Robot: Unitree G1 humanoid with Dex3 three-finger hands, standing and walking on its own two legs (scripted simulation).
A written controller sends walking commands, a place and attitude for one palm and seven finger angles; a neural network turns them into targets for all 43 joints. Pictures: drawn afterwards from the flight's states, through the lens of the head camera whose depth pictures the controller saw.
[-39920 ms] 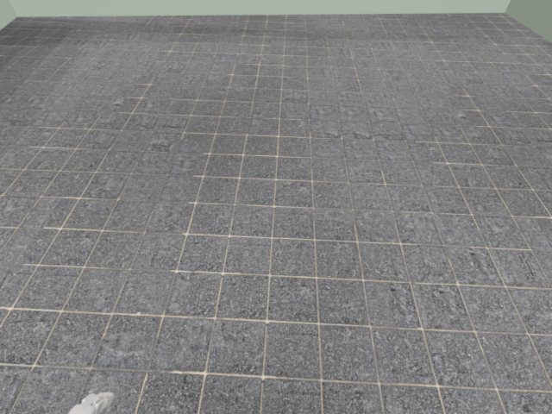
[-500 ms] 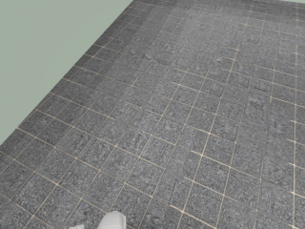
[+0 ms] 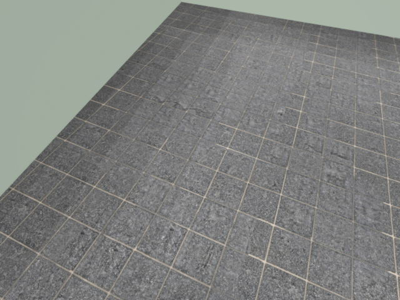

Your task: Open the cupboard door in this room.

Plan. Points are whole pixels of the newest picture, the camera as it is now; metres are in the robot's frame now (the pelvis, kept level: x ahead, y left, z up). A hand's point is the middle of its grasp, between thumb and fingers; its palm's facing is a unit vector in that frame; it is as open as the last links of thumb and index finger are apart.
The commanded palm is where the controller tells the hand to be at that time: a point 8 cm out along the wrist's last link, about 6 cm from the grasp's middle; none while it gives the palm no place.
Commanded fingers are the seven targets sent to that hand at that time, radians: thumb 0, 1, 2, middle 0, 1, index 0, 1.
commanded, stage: walk to a spot facing it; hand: left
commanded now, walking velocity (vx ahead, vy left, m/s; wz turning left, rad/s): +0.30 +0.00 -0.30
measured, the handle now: out of the picture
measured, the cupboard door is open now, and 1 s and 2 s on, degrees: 43 43 43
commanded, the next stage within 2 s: turn to face it in 0.08 s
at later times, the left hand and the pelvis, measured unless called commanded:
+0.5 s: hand (170, 225) +0.31 +0.10 -0.15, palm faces +0.06 -0.99 -0.16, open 7.3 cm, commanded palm none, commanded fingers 0.00 0.90 0.90 -0.20 -0.30 -0.20 -0.30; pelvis +0.20 -0.07 +0.01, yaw +4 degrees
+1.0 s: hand (138, 240) +0.27 +0.17 -0.15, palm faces +0.37 -0.89 -0.28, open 7.4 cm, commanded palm none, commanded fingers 0.00 0.90 0.90 -0.20 -0.30 -0.20 -0.30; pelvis +0.26 -0.07 +0.01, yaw +20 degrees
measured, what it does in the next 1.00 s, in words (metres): walks ahead, turning left: right foot, then left foot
